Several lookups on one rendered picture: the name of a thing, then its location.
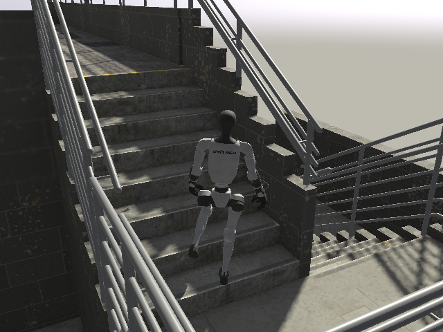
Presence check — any robot right foot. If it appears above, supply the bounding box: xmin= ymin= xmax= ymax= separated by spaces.
xmin=219 ymin=267 xmax=229 ymax=285

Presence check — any robot left shin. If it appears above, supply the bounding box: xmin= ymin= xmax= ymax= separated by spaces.
xmin=192 ymin=206 xmax=208 ymax=246

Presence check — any right robot forearm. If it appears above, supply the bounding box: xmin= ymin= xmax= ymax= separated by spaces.
xmin=251 ymin=170 xmax=265 ymax=197

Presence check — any robot left upper arm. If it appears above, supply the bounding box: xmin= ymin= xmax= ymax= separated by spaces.
xmin=191 ymin=138 xmax=211 ymax=176

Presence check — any robot right upper arm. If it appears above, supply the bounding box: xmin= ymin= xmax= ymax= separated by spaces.
xmin=240 ymin=141 xmax=258 ymax=181

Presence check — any left robot hand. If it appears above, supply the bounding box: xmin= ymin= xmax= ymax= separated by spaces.
xmin=189 ymin=184 xmax=205 ymax=196

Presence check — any left robot forearm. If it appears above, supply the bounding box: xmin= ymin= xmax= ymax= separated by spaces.
xmin=188 ymin=166 xmax=199 ymax=187

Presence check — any right robot hand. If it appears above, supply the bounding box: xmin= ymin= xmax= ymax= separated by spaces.
xmin=251 ymin=193 xmax=267 ymax=210

